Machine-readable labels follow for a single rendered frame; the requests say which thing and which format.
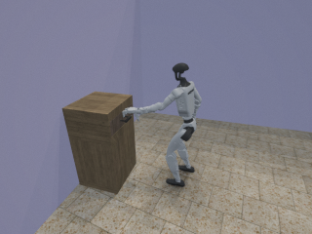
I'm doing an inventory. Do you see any robot left upper arm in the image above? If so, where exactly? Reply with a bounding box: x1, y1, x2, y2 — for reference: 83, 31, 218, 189
159, 88, 184, 111

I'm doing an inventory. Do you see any robot torso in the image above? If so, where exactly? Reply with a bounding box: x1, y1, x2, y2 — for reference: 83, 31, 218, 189
175, 84, 197, 134

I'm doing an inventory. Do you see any left robot hand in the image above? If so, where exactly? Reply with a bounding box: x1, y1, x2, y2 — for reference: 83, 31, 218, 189
122, 107, 139, 121

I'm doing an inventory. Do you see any handle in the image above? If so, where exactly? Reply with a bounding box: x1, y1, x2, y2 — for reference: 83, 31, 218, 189
120, 116, 132, 123

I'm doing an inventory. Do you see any cabinet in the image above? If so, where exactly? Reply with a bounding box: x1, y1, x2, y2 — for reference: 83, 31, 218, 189
62, 91, 137, 194

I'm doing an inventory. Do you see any robot right upper arm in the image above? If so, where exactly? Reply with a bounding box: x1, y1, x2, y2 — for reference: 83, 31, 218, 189
189, 81, 202, 105

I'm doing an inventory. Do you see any right robot forearm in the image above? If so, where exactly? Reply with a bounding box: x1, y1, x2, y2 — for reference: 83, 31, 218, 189
191, 102, 201, 117

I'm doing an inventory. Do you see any right robot shin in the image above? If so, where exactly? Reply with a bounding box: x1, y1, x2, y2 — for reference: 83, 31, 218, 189
177, 146, 191, 169

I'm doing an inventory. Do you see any left robot forearm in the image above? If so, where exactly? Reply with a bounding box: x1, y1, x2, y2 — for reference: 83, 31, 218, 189
136, 102, 162, 115

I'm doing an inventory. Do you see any drawer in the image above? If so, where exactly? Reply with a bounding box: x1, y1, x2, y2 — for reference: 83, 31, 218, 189
109, 104, 133, 136

